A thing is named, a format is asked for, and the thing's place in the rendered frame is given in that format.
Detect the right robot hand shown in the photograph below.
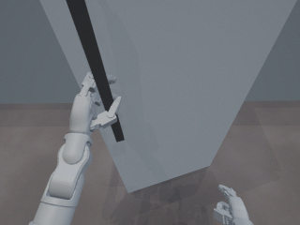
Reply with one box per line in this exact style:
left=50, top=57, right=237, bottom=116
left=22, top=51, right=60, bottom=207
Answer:
left=214, top=185, right=249, bottom=225

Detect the handle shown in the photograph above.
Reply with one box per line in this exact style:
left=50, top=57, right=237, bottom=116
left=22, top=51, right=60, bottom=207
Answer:
left=66, top=0, right=125, bottom=142

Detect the fridge door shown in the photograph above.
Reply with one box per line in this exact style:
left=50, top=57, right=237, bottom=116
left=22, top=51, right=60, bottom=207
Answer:
left=39, top=0, right=297, bottom=193

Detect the left robot hand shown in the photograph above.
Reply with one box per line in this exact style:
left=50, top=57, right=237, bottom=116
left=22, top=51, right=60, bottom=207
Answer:
left=69, top=71, right=122, bottom=137

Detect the left robot forearm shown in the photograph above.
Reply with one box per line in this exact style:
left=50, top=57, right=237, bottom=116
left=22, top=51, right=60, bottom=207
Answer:
left=28, top=132, right=93, bottom=225

